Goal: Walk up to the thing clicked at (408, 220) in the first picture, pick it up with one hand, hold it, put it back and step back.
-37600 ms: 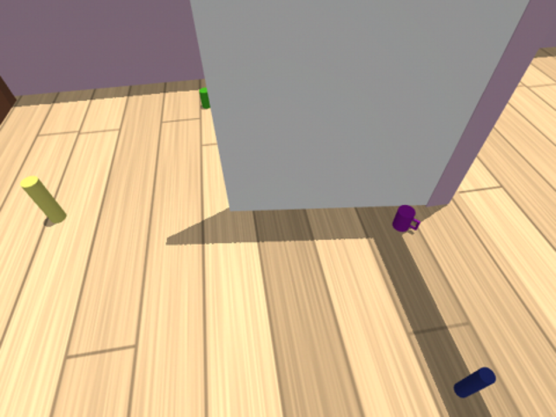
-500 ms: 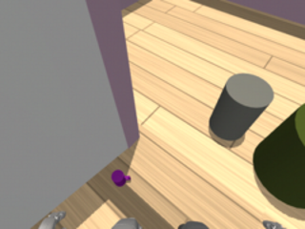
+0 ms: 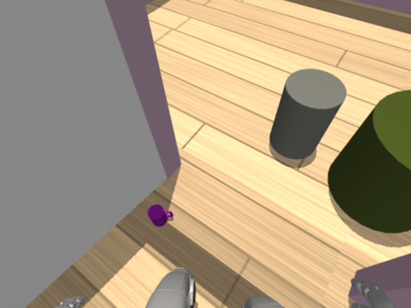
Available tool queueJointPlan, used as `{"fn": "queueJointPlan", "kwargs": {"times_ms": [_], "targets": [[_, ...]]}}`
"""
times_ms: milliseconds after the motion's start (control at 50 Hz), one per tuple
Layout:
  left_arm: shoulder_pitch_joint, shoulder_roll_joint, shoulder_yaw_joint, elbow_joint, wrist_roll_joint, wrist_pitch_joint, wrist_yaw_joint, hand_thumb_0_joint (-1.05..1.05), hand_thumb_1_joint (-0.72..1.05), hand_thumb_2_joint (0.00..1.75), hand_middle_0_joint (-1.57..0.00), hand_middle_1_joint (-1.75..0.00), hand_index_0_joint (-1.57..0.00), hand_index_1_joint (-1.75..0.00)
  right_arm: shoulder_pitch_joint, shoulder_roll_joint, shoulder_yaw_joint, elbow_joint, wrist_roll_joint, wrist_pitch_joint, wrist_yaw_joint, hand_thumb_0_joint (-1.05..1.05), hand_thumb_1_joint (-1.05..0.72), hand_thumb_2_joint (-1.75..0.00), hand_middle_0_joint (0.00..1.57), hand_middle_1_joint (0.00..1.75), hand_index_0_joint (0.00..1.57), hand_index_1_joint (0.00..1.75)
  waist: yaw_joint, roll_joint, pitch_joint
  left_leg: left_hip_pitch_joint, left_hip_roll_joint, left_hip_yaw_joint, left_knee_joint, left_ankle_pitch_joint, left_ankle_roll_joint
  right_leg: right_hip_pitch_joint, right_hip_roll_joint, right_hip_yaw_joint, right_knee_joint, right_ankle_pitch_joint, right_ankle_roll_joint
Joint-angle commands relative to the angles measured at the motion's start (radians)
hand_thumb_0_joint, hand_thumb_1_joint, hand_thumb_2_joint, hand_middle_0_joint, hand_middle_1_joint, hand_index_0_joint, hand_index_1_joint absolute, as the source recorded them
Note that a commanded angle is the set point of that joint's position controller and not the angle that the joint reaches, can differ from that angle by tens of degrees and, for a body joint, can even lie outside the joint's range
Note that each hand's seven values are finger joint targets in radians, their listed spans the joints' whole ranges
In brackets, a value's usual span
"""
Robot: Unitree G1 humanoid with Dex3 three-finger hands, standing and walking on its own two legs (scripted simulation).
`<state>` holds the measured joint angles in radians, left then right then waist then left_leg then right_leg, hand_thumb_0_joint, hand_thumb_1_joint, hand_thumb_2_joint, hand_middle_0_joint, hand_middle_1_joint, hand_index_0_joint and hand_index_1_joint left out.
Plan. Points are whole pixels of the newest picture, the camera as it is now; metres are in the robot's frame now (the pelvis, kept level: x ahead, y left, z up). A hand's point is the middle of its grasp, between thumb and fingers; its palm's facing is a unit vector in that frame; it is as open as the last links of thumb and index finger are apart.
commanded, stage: step back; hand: left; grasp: from above
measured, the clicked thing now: (161, 215) +0.51 +0.27 -0.70
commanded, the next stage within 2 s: none
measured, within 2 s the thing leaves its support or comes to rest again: neither
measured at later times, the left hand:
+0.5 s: hand out of the picture -0.03 +0.27 -0.13, palm faces +0.07 -0.93 -0.36, open 7.4 cm
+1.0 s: hand out of the picture -0.22 +0.25 -0.14, palm faces +0.08 -0.90 -0.42, open 7.4 cm
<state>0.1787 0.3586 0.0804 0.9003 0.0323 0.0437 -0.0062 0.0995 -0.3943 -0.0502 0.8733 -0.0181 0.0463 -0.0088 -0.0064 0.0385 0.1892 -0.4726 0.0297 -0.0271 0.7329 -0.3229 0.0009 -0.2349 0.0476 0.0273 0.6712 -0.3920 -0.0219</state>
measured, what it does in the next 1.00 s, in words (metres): walks backwards: left foot, then right foot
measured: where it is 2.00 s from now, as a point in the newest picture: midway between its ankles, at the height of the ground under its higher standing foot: outside the picture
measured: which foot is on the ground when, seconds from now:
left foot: up 0.00-0.28, down 0.30-0.68, up 0.70-0.96, down 0.98-1.00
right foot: down 0.00-0.32, up 0.34-0.64, down 0.66-1.00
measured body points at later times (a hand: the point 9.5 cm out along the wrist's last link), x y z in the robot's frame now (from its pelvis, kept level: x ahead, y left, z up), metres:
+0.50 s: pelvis -0.14 +0.00 +0.01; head -0.09 +0.02 +0.46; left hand -0.04 +0.32 -0.11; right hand -0.02 -0.31 -0.09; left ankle -0.11 +0.11 -0.72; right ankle -0.16 -0.14 -0.64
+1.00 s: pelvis -0.33 -0.03 +0.00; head -0.27 -0.02 +0.44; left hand -0.23 +0.30 -0.11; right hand -0.24 -0.35 -0.12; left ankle -0.35 +0.08 -0.72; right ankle -0.23 -0.16 -0.72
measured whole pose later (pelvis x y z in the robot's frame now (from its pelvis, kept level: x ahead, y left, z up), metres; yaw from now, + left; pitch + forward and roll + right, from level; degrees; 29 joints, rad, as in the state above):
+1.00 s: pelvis -0.33 -0.03 +0.00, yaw +6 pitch -3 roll +1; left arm 0.11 0.39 0.07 0.78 0.03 0.05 0.02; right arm 0.22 -0.40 -0.06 0.89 -0.02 0.05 -0.01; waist 0.00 -0.03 0.19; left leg -0.24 -0.06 -0.04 0.67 -0.38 0.01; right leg -0.43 -0.08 -0.01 0.72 -0.24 0.02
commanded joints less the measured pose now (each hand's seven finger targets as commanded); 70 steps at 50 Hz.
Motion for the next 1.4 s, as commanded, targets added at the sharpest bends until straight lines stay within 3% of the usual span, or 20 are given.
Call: {"fn": "queueJointPlan", "kwargs": {"times_ms": [0,40,240,280,320,400,520,620,640,680,740,880,940,1000,1080,1180,1280,1320,1340,1380], "targets": [[-0.09,0.292,0.072,-0.151,-0.004,-0.037,0.022,0.0,0.9,0.9,-0.2,-0.3,-0.2,-0.3,0.024,-0.201,-0.061,-0.054,0.012,-0.01,-0.023,0.0,-0.9,-0.9,0.2,0.3,0.2,0.3,0.003,-0.145,-0.09,0.032,-0.145,-0.176,0.465,-0.187,-0.003,-0.192,-0.335,0.361,-0.349,0.358,-0.229],[-0.141,0.259,0.068,-0.165,0.001,-0.035,0.03,0.0,0.9,0.9,-0.2,-0.3,-0.2,-0.3,0.097,-0.184,-0.047,-0.032,0.027,-0.021,-0.026,0.0,-0.9,-0.9,0.2,0.3,0.2,0.3,-0.039,-0.182,-0.132,0.01,-0.172,-0.134,0.466,-0.126,-0.011,-0.091,-0.245,0.192,-0.271,0.514,-0.164],[-0.014,0.257,0.049,-0.194,-0.015,-0.008,0.033,0.0,0.9,0.9,-0.2,-0.3,-0.2,-0.3,0.153,-0.151,-0.044,-0.042,0.004,-0.039,-0.02,0.0,-0.9,-0.9,0.2,0.3,0.2,0.3,0.017,-0.217,-0.26,0.187,-0.07,0.024,-0.262,0.014,0.012,0.184,-0.252,0.175,-0.056,0.663,-0.143],[-0.016,0.219,0.036,-0.213,-0.021,-0.001,0.026,0.0,0.9,0.9,-0.2,-0.3,-0.2,-0.3,0.165,-0.223,-0.07,-0.043,-0.015,-0.048,-0.019,0.0,-0.9,-0.9,0.2,0.3,0.2,0.3,0.008,-0.062,-0.277,0.351,0.099,-0.195,-0.325,0.299,0.077,-0.047,-0.163,0.132,0.013,0.363,-0.051],[-0.122,0.219,0.052,-0.221,-0.017,-0.005,0.041,0.0,0.9,0.9,-0.2,-0.3,-0.2,-0.3,0.102,-0.343,-0.095,-0.071,-0.014,-0.045,-0.009,0.0,-0.9,-0.9,0.2,0.3,0.2,0.3,-0.057,0.198,-0.219,0.213,0.364,-0.501,-0.387,0.504,0.307,-0.153,0.029,0.083,0.371,-0.249,0.011],[-0.011,0.211,0.052,-0.163,-0.032,-0.002,0.039,0.0,0.9,0.9,-0.2,-0.3,-0.2,-0.3,0.013,-0.234,-0.06,-0.087,-0.009,-0.05,-0.027,0.0,-0.9,-0.9,0.2,0.3,0.2,0.3,0.032,0.066,-0.189,0.28,0.225,-0.226,-0.283,0.63,0.232,-0.248,0.06,0.166,0.595,-0.142,0.003],[-0.009,0.193,0.05,-0.168,-0.017,-0.012,0.029,0.0,0.9,0.9,-0.2,-0.3,-0.2,-0.3,0.066,-0.238,-0.069,-0.102,-0.014,-0.04,-0.025,0.0,-0.9,-0.9,0.2,0.3,0.2,0.3,-0.023,0.126,-0.218,0.389,0.232,-0.222,-0.251,0.567,0.254,-0.197,0.004,0.078,0.262,-0.144,0.051],[0.137,0.189,0.057,-0.084,-0.005,-0.03,0.022,0.0,0.9,0.9,-0.2,-0.3,-0.2,-0.3,-0.002,-0.249,-0.068,-0.124,0.0,-0.011,-0.011,0.0,-0.9,-0.9,0.2,0.3,0.2,0.3,0.042,0.146,-0.298,0.23,0.172,-0.166,-0.169,0.321,0.146,0.099,-0.016,-0.022,-0.245,0.142,-0.004],[0.136,0.241,0.07,-0.092,0.01,-0.038,0.022,0.0,0.9,0.9,-0.2,-0.3,-0.2,-0.3,0.014,-0.208,-0.055,-0.127,0.006,-0.007,-0.008,0.0,-0.9,-0.9,0.2,0.3,0.2,0.3,0.035,0.025,-0.269,0.066,0.097,-0.144,-0.089,0.141,0.085,0.153,-0.096,0.15,-0.267,0.111,-0.035],[0.028,0.41,0.102,-0.15,0.015,-0.037,0.02,0.0,0.9,0.9,-0.2,-0.3,-0.2,-0.3,-0.039,-0.182,-0.057,-0.144,0.005,-0.002,-0.024,0.0,-0.9,-0.9,0.2,0.3,0.2,0.3,0.079,-0.311,-0.158,-0.017,-0.12,-0.112,0.356,-0.298,-0.006,-0.165,-0.477,0.576,-0.401,0.151,-0.285],[-0.162,0.28,0.07,-0.192,0.005,-0.04,0.036,0.0,0.9,0.9,-0.2,-0.3,-0.2,-0.3,0.087,-0.202,-0.063,-0.084,0.021,-0.003,-0.02,0.0,-0.9,-0.9,0.2,0.3,0.2,0.3,-0.034,-0.125,-0.109,0.03,-0.151,-0.163,0.525,-0.134,-0.005,-0.205,-0.296,0.237,-0.289,0.326,-0.189],[-0.02,0.269,0.064,-0.179,0.013,-0.02,0.047,0.0,0.9,0.9,-0.2,-0.3,-0.2,-0.3,0.082,-0.166,-0.044,-0.101,0.0,-0.019,-0.018,0.0,-0.9,-0.9,0.2,0.3,0.2,0.3,0.059,-0.239,-0.208,0.042,-0.07,-0.033,0.039,-0.209,-0.015,0.134,-0.302,0.213,-0.165,0.484,-0.169],[-0.048,0.272,0.046,-0.187,-0.008,-0.001,0.038,0.0,0.9,0.9,-0.2,-0.3,-0.2,-0.3,0.203,-0.168,-0.058,-0.046,-0.007,-0.025,-0.014,0.0,-0.9,-0.9,0.2,0.3,0.2,0.3,0.004,-0.208,-0.255,0.249,-0.068,0.033,-0.303,0.043,0.018,0.051,-0.258,0.163,-0.058,0.459,-0.113],[-0.13,0.239,0.047,-0.211,-0.016,0.0,0.052,0.0,0.9,0.9,-0.2,-0.3,-0.2,-0.3,0.126,-0.386,-0.104,-0.084,-0.026,-0.027,-0.001,0.0,-0.9,-0.9,0.2,0.3,0.2,0.3,-0.054,0.216,-0.21,0.143,0.382,-0.562,-0.443,0.266,0.311,-0.217,0.01,0.072,0.415,-0.281,0.02],[0.003,0.233,0.049,-0.126,-0.028,0.012,0.045,0.0,0.9,0.9,-0.2,-0.3,-0.2,-0.3,-0.023,-0.252,-0.059,-0.103,-0.026,-0.039,-0.022,0.0,-0.9,-0.9,0.2,0.3,0.2,0.3,0.056,0.07,-0.172,0.126,0.225,-0.236,-0.33,0.417,0.223,-0.214,0.051,0.157,0.659,-0.119,0.005],[-0.005,0.205,0.035,-0.131,-0.012,-0.009,0.026,0.0,0.9,0.9,-0.2,-0.3,-0.2,-0.3,0.056,-0.229,-0.065,-0.091,-0.021,-0.031,-0.022,0.0,-0.9,-0.9,0.2,0.3,0.2,0.3,-0.001,0.113,-0.22,0.356,0.229,-0.224,-0.278,0.389,0.239,-0.194,-0.019,0.073,0.248,-0.145,0.045],[0.122,0.218,0.047,-0.03,0.01,-0.048,0.023,0.0,0.9,0.9,-0.2,-0.3,-0.2,-0.3,0.056,-0.225,-0.058,-0.076,-0.014,-0.003,-0.005,0.0,-0.9,-0.9,0.2,0.3,0.2,0.3,0.03,0.072,-0.281,0.164,0.134,-0.129,-0.155,0.09,0.125,0.157,-0.023,0.016,-0.308,0.078,-0.021],[0.038,0.381,0.087,-0.069,0.016,-0.05,0.023,0.0,0.9,0.9,-0.2,-0.3,-0.2,-0.3,-0.001,-0.155,-0.043,-0.104,-0.008,-0.008,-0.016,0.0,-0.9,-0.9,0.2,0.3,0.2,0.3,0.07,-0.264,-0.181,-0.029,-0.068,-0.088,0.136,-0.259,0.003,-0.084,-0.422,0.514,-0.409,-0.159,-0.22],[-0.03,0.396,0.085,-0.09,0.016,-0.057,0.025,0.0,0.9,0.9,-0.2,-0.3,-0.2,-0.3,-0.022,-0.208,-0.063,-0.097,-0.009,-0.004,-0.017,0.0,-0.9,-0.9,0.2,0.3,0.2,0.3,0.057,-0.23,-0.085,0.028,-0.039,-0.175,0.288,-0.231,-0.012,-0.273,-0.472,0.582,-0.444,-0.229,-0.264],[-0.101,0.296,0.057,-0.099,0.007,-0.067,0.032,0.0,0.9,0.9,-0.2,-0.3,-0.2,-0.3,0.04,-0.192,-0.056,-0.046,0.006,-0.015,-0.011,0.0,-0.9,-0.9,0.2,0.3,0.2,0.3,0.003,-0.096,-0.067,-0.001,-0.107,-0.156,0.355,-0.1,-0.006,-0.177,-0.304,0.297,-0.333,0.037,-0.181]]}}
